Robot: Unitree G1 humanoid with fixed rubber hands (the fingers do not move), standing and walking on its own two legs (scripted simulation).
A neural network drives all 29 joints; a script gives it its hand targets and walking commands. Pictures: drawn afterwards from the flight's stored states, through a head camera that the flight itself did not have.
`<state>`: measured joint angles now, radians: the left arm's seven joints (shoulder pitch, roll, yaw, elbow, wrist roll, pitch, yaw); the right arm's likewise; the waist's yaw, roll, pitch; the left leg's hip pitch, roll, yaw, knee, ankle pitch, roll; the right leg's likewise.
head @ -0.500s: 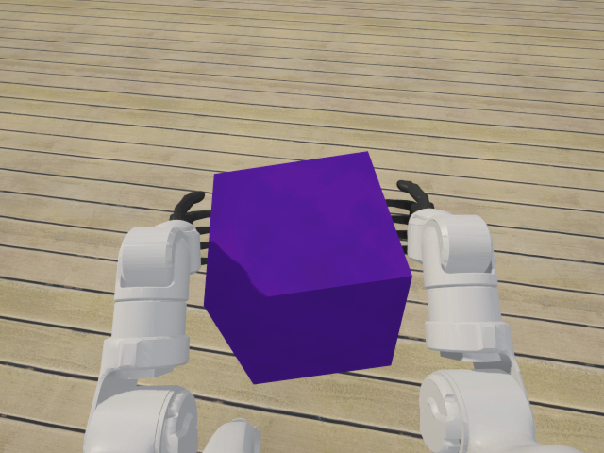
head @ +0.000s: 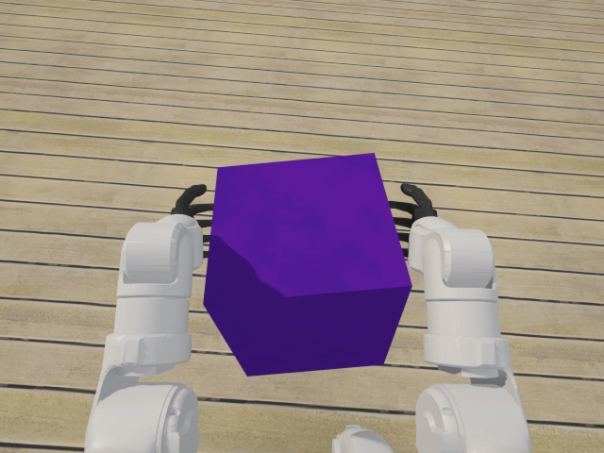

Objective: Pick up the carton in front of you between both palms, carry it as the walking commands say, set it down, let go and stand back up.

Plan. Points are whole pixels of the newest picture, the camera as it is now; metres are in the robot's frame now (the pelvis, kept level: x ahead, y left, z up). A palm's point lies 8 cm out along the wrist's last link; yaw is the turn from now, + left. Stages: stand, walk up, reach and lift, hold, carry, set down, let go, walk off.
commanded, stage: carry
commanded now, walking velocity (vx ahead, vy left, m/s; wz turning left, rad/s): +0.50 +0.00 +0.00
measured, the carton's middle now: (306, 272) +0.36 -0.02 +0.01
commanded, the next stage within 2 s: none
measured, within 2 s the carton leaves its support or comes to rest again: neither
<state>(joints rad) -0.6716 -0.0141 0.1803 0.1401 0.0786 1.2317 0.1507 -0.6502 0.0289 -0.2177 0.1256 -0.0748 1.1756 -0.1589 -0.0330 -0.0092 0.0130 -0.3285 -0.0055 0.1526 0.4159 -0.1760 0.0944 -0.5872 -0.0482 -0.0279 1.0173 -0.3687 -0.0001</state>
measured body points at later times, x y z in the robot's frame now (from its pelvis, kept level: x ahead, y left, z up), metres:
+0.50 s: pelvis +0.31 -0.04 +0.01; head +0.31 -0.05 +0.46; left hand +0.59 +0.12 +0.08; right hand +0.61 -0.18 +0.08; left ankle +0.36 +0.10 -0.69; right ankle +0.28 -0.13 -0.74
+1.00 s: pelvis +0.61 +0.02 +0.01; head +0.60 +0.03 +0.46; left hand +0.89 +0.16 +0.08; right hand +0.89 -0.14 +0.09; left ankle +0.57 +0.10 -0.74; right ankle +0.71 -0.14 -0.69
